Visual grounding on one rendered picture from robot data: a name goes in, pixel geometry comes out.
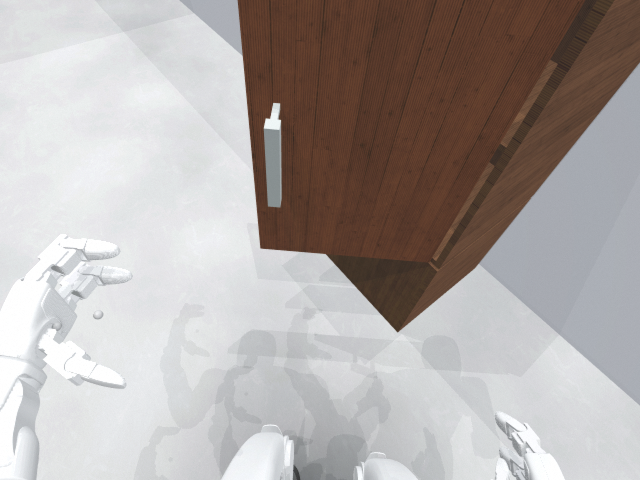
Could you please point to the left robot hand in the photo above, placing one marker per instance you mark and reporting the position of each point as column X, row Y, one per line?
column 33, row 305

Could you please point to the right robot hand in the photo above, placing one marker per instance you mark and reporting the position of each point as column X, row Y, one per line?
column 536, row 465

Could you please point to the right robot thigh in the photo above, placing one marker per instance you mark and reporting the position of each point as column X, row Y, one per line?
column 382, row 469

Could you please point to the robot left forearm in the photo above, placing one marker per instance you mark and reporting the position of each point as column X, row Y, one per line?
column 20, row 383

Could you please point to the handle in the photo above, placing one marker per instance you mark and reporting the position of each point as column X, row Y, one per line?
column 272, row 140

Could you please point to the cupboard door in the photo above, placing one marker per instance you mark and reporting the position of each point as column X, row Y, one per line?
column 390, row 112

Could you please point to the left robot thigh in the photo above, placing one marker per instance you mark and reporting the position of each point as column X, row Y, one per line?
column 264, row 456

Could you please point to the robot thigh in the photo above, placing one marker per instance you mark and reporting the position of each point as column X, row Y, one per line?
column 382, row 469
column 264, row 456

